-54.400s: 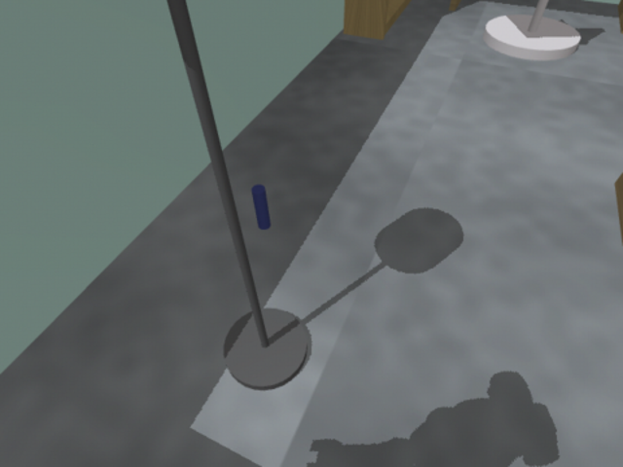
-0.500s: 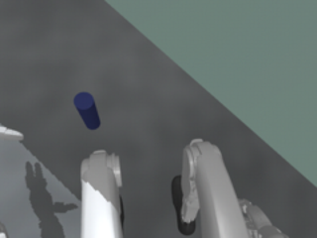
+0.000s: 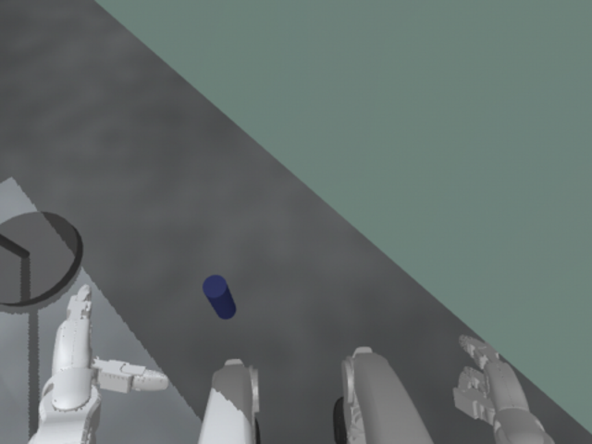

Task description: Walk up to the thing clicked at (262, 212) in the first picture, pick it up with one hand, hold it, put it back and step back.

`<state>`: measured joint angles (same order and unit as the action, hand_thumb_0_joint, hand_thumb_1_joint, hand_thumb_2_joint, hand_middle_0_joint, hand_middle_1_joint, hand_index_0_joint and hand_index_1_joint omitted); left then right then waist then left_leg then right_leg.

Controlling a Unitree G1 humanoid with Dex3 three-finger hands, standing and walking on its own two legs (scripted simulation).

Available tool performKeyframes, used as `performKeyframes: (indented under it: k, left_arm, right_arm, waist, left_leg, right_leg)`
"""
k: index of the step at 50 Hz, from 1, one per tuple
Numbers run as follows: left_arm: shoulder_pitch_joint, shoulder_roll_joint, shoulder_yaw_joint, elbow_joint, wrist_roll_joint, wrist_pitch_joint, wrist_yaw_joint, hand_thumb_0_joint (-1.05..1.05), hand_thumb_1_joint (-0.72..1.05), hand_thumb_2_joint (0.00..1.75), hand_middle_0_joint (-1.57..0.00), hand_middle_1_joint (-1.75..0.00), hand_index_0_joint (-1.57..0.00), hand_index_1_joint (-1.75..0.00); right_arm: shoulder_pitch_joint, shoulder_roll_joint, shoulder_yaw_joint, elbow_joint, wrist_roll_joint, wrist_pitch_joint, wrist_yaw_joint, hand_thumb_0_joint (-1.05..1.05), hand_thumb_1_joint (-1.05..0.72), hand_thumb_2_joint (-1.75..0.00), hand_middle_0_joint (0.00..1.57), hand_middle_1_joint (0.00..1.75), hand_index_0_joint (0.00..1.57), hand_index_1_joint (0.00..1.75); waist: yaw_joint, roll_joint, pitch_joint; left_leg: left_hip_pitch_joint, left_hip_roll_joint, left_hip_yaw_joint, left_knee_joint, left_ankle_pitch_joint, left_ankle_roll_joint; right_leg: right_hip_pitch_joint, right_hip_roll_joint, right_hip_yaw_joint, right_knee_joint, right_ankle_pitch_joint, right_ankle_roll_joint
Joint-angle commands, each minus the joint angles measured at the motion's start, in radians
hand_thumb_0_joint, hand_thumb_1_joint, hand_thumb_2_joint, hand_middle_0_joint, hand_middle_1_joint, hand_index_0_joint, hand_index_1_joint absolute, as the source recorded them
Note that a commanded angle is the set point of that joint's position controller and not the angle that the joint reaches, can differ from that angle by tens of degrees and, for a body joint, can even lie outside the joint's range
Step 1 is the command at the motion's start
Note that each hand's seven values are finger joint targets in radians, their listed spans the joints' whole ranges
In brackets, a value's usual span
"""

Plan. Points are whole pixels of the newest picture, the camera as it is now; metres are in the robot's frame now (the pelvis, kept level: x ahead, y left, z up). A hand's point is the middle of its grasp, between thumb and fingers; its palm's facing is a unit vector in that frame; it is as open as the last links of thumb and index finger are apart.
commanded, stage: home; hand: left
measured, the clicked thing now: (221, 299) +0.44 +0.18 -0.49
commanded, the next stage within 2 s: none
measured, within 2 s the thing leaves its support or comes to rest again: neither
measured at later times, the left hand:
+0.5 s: hand (114, 399) +0.20 +0.19 +0.06, palm faces +0.12 -0.94 -0.31, open 17.4 cm
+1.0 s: hand (120, 394) +0.21 +0.19 +0.06, palm faces +0.13 -0.95 -0.28, open 17.5 cm
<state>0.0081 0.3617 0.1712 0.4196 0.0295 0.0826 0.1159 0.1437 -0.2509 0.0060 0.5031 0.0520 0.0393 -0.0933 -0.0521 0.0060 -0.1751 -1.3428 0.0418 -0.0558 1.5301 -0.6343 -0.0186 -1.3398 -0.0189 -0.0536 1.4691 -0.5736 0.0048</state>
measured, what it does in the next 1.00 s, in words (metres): rises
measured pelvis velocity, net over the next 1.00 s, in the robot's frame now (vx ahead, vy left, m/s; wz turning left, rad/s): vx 0.04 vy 0.00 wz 0.03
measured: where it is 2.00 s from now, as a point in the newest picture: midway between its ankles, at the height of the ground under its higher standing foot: outside the picture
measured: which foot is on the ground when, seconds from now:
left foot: down 0.00-1.00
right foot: down 0.00-1.00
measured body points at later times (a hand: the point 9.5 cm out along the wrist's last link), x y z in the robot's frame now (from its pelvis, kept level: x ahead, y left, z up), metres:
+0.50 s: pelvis +0.04 +0.01 +0.11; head +0.05 +0.00 +0.56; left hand +0.19 +0.24 +0.08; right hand +0.20 -0.23 +0.04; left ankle +0.04 +0.13 -0.57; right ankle +0.06 -0.13 -0.57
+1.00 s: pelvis +0.04 +0.00 +0.12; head +0.07 +0.01 +0.57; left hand +0.20 +0.24 +0.08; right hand +0.21 -0.23 +0.05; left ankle +0.04 +0.13 -0.57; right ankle +0.06 -0.13 -0.57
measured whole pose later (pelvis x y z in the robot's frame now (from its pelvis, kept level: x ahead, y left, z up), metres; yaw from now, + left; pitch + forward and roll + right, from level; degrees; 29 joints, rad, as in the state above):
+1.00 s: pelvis +0.04 +0.00 +0.12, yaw +2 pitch +8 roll -2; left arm 0.46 0.20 -0.01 0.01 0.00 0.26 0.14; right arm 0.28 -0.21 0.03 0.50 0.02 -0.12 -0.17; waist -0.02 0.03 -0.10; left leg -0.61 0.04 -0.03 0.97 -0.49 -0.02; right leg -0.60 -0.02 -0.05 0.91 -0.44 0.01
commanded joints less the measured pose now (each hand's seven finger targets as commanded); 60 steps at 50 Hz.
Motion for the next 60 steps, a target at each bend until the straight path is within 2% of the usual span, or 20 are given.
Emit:
performKeyframes:
  k: [1, 5, 7, 10, 16, 21, 25, 29, 31, 34, 36, 38, 41, 43, 44, 48, 52, 53, 59, 60]
  left_arm:
    - [0.025, 0.118, 0.017, -0.202, -0.014, 0.001, 0.037, 0.0, -0.49, 0.09, -0.06, -0.07, -0.06, -0.07]
    - [0.095, 0.094, -0.011, -0.269, -0.021, 0.04, 0.053, 0.0, -0.53, 0.07, -0.06, -0.06, -0.06, -0.06]
    - [0.143, 0.07, -0.034, -0.317, -0.025, 0.061, 0.062, 0.0, -0.54, 0.07, -0.06, -0.06, -0.06, -0.06]
    - [0.222, 0.05, -0.054, -0.383, -0.032, 0.092, 0.072, 0.0, -0.53, 0.07, -0.06, -0.06, -0.06, -0.07]
    - [0.387, -0.025, -0.124, -0.542, -0.041, 0.136, 0.073, 0.0, -0.55, 0.06, -0.06, -0.06, -0.05, -0.06]
    - [0.436, -0.049, -0.147, -0.592, -0.039, 0.144, 0.061, 0.0, -0.57, 0.04, -0.05, -0.05, -0.05, -0.05]
    - [0.445, -0.053, -0.143, -0.618, -0.038, 0.138, 0.049, 0.0, -0.58, 0.04, -0.05, -0.05, -0.05, -0.05]
    - [0.402, -0.05, -0.129, -0.61, -0.033, 0.127, 0.042, 0.0, -0.55, 0.06, -0.05, -0.05, -0.05, -0.05]
    - [0.405, -0.055, -0.13, -0.621, -0.031, 0.123, 0.042, 0.0, -0.54, 0.06, -0.05, -0.05, -0.05, -0.06]
    - [0.435, -0.054, -0.132, -0.648, -0.027, 0.125, 0.043, 0.0, -0.55, 0.06, -0.05, -0.05, -0.05, -0.05]
    - [0.433, -0.045, -0.124, -0.647, -0.029, 0.131, 0.047, 0.0, -0.55, 0.06, -0.05, -0.05, -0.05, -0.05]
    - [0.432, -0.066, -0.138, -0.61, -0.027, 0.131, 0.047, 0.0, -0.57, 0.04, -0.05, -0.05, -0.05, -0.05]
    - [0.439, -0.061, -0.131, -0.582, -0.029, 0.129, 0.045, 0.0, -0.56, 0.05, -0.05, -0.05, -0.05, -0.05]
    - [0.447, -0.058, -0.124, -0.59, -0.028, 0.128, 0.043, 0.0, -0.56, 0.05, -0.05, -0.05, -0.05, -0.05]
    - [0.441, -0.073, -0.142, -0.586, -0.03, 0.129, 0.041, 0.0, -0.56, 0.05, -0.05, -0.05, -0.05, -0.05]
    - [0.444, -0.062, -0.127, -0.583, -0.029, 0.128, 0.04, 0.0, -0.56, 0.05, -0.05, -0.05, -0.05, -0.05]
    - [0.456, -0.059, -0.122, -0.582, -0.027, 0.128, 0.038, 0.0, -0.57, 0.04, -0.05, -0.05, -0.05, -0.05]
    - [0.445, -0.061, -0.126, -0.586, -0.03, 0.127, 0.039, 0.0, -0.56, 0.05, -0.05, -0.05, -0.05, -0.05]
    - [0.417, -0.069, -0.138, -0.595, -0.03, 0.128, 0.036, 0.0, -0.56, 0.05, -0.05, -0.05, -0.05, -0.05]
    - [0.428, -0.061, -0.124, -0.59, -0.029, 0.129, 0.037, 0.0, -0.58, 0.04, -0.05, -0.05, -0.05, -0.05]
  right_arm:
    - [0.101, -0.119, -0.056, -0.093, -0.005, -0.055, -0.028, 0.0, -0.89, -0.9, 0.2, 0.3, 0.2, 0.3]
    - [0.101, -0.112, -0.052, -0.104, -0.003, -0.078, -0.042, 0.0, -0.89, -0.9, 0.2, 0.3, 0.2, 0.3]
    - [0.1, -0.103, -0.048, -0.116, -0.003, -0.086, -0.054, 0.0, -0.9, -0.9, 0.2, 0.3, 0.2, 0.3]
    - [0.096, -0.094, -0.039, -0.136, -0.001, -0.099, -0.07, 0.0, -0.9, -0.9, 0.2, 0.3, 0.2, 0.3]
    - [0.086, -0.078, -0.03, -0.169, -0.007, -0.131, -0.093, 0.0, -0.9, -0.9, 0.2, 0.3, 0.2, 0.3]
    - [0.07, -0.076, -0.027, -0.191, -0.017, -0.154, -0.095, 0.0, -0.9, -0.9, 0.2, 0.3, 0.2, 0.3]
    - [0.07, -0.077, -0.028, -0.197, -0.025, -0.174, -0.093, 0.0, -0.9, -0.9, 0.2, 0.3, 0.2, 0.3]
    - [0.073, -0.077, -0.029, -0.192, -0.034, -0.191, -0.093, 0.0, -0.9, -0.9, 0.2, 0.3, 0.2, 0.3]
    - [0.074, -0.076, -0.029, -0.182, -0.037, -0.2, -0.089, 0.0, -0.9, -0.9, 0.2, 0.3, 0.2, 0.3]
    - [0.088, -0.073, -0.03, -0.179, -0.041, -0.206, -0.095, 0.0, -0.9, -0.9, 0.2, 0.3, 0.2, 0.3]
    - [0.078, -0.074, -0.026, -0.173, -0.04, -0.211, -0.096, 0.0, -0.9, -0.9, 0.2, 0.3, 0.2, 0.3]
    - [0.079, -0.075, -0.028, -0.163, -0.043, -0.212, -0.099, 0.0, -0.9, -0.9, 0.2, 0.3, 0.2, 0.3]
    - [0.062, -0.068, -0.02, -0.166, -0.042, -0.211, -0.097, 0.0, -0.9, -0.9, 0.2, 0.3, 0.2, 0.3]
    - [0.07, -0.068, -0.024, -0.162, -0.043, -0.212, -0.098, 0.0, -0.9, -0.9, 0.2, 0.3, 0.2, 0.3]
    - [0.067, -0.073, -0.025, -0.16, -0.042, -0.214, -0.095, 0.0, -0.9, -0.9, 0.2, 0.3, 0.2, 0.3]
    - [0.067, -0.073, -0.028, -0.158, -0.04, -0.216, -0.091, 0.0, -0.9, -0.9, 0.2, 0.3, 0.2, 0.3]
    - [0.077, -0.075, -0.034, -0.153, -0.043, -0.216, -0.09, 0.0, -0.9, -0.9, 0.2, 0.3, 0.2, 0.3]
    - [0.068, -0.075, -0.03, -0.156, -0.041, -0.214, -0.089, 0.0, -0.9, -0.9, 0.2, 0.3, 0.2, 0.3]
    - [0.074, -0.076, -0.033, -0.148, -0.043, -0.219, -0.093, 0.0, -0.9, -0.9, 0.2, 0.3, 0.2, 0.3]
    - [0.076, -0.073, -0.033, -0.147, -0.043, -0.219, -0.094, 0.0, -0.9, -0.9, 0.2, 0.3, 0.2, 0.3]
  waist:
    - [-0.006, 0.06, -0.363]
    - [0.008, 0.068, -0.308]
    - [0.001, 0.068, -0.276]
    - [0.017, 0.075, -0.213]
    - [0.017, 0.06, -0.106]
    - [0.015, 0.007, 0.008]
    - [0.014, 0.0, 0.032]
    - [0.004, -0.003, 0.029]
    - [0.017, 0.024, 0.004]
    - [0.018, 0.055, -0.099]
    - [0.024, 0.081, -0.075]
    - [0.014, 0.038, -0.063]
    - [0.023, -0.001, 0.01]
    - [0.028, 0.009, -0.026]
    - [0.026, 0.018, -0.003]
    - [0.027, 0.028, -0.01]
    - [0.026, 0.042, -0.064]
    - [0.027, 0.026, -0.029]
    - [0.018, 0.022, -0.032]
    - [0.019, 0.025, -0.052]
  left_leg:
    - [0.397, -0.023, 0.028, -0.322, 0.326, 0.034]
    - [0.511, -0.023, 0.031, -0.422, 0.364, 0.028]
    - [0.563, -0.026, 0.036, -0.473, 0.362, 0.026]
    - [0.619, -0.035, 0.049, -0.552, 0.328, 0.028]
    - [0.702, -0.026, 0.037, -0.659, 0.325, 0.022]
    - [0.706, -0.02, 0.023, -0.724, 0.264, 0.025]
    - [0.715, -0.026, 0.039, -0.735, 0.25, 0.025]
    - [0.719, -0.034, 0.051, -0.724, 0.236, 0.03]
    - [0.736, -0.034, 0.045, -0.735, 0.243, 0.026]
    - [0.803, -0.035, 0.046, -0.714, 0.378, 0.017]
    - [0.804, -0.034, 0.042, -0.721, 0.388, 0.014]
    - [0.796, -0.032, 0.039, -0.72, 0.383, 0.017]
    - [0.752, -0.038, 0.048, -0.722, 0.323, 0.024]
    - [0.766, -0.041, 0.054, -0.715, 0.354, 0.024]
    - [0.769, -0.038, 0.05, -0.728, 0.349, 0.021]
    - [0.775, -0.038, 0.048, -0.732, 0.35, 0.02]
    - [0.807, -0.032, 0.042, -0.722, 0.443, 0.014]
    - [0.797, -0.031, 0.041, -0.726, 0.42, 0.017]
    - [0.801, -0.033, 0.045, -0.728, 0.4, 0.019]
    - [0.802, -0.035, 0.047, -0.72, 0.416, 0.02]
  right_leg:
    - [0.455, 0.017, 0.03, -0.327, 0.297, -0.02]
    - [0.553, 0.018, 0.026, -0.416, 0.319, -0.02]
    - [0.609, 0.019, 0.026, -0.472, 0.322, -0.016]
    - [0.679, 0.018, 0.025, -0.555, 0.298, -0.012]
    - [0.728, 0.035, -0.006, -0.624, 0.28, -0.016]
    - [0.731, 0.04, -0.022, -0.669, 0.224, -0.01]
    - [0.747, 0.038, -0.018, -0.691, 0.208, -0.008]
    - [0.757, 0.031, -0.004, -0.71, 0.202, -0.004]
    - [0.776, 0.03, -0.005, -0.7, 0.209, -0.008]
    - [0.828, 0.033, -0.005, -0.677, 0.325, -0.012]
    - [0.82, 0.035, -0.009, -0.675, 0.331, -0.014]
    - [0.825, 0.037, -0.012, -0.684, 0.328, -0.012]
    - [0.81, 0.03, -0.009, -0.719, 0.281, -0.004]
    - [0.83, 0.028, -0.003, -0.715, 0.311, -0.005]
    - [0.815, 0.03, -0.008, -0.711, 0.304, -0.007]
    - [0.819, 0.033, -0.012, -0.709, 0.303, -0.008]
    - [0.845, 0.039, -0.017, -0.684, 0.379, -0.013]
    - [0.833, 0.038, -0.019, -0.695, 0.361, -0.01]
    - [0.833, 0.035, -0.014, -0.703, 0.35, -0.009]
    - [0.845, 0.033, -0.011, -0.703, 0.365, -0.008]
